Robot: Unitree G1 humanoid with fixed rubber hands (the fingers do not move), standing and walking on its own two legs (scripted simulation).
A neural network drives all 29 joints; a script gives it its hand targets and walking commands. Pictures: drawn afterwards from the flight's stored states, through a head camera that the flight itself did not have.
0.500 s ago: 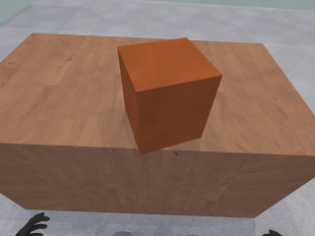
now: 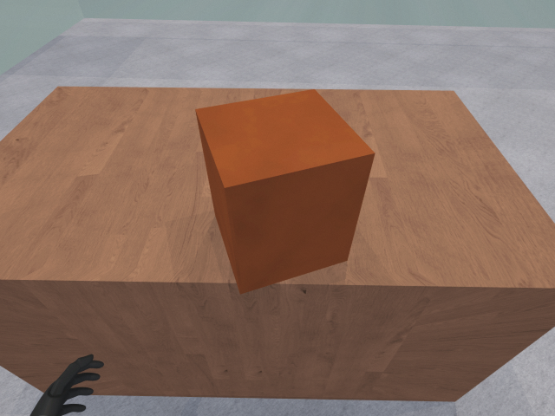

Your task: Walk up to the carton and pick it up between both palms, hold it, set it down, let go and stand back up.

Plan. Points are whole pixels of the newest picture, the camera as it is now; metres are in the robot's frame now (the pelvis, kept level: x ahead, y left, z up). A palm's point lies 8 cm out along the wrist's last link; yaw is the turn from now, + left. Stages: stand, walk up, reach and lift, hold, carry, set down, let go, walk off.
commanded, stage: walk up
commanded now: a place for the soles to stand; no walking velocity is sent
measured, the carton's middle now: (277, 191) +0.47 +0.02 +0.08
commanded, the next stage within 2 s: reach and lift in 0.76 s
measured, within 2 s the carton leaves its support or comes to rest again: neither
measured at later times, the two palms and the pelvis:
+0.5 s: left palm out of the picture +0.14 +0.31 -0.04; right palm out of the picture +0.07 -0.31 -0.08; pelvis -0.01 +0.00 +0.01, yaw +0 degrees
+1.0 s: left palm (89, 393) +0.18 +0.27 -0.05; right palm out of the picture +0.12 -0.31 -0.07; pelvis -0.01 +0.00 +0.01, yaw +0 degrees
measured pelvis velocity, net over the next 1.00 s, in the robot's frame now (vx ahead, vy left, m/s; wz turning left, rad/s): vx -0.01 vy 0.00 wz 0.00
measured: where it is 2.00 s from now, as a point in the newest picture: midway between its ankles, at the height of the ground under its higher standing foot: outside the picture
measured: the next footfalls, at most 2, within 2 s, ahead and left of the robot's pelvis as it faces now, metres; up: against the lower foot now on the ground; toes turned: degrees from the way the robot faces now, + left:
none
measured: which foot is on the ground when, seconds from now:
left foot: down 0.00-1.00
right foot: down 0.00-1.00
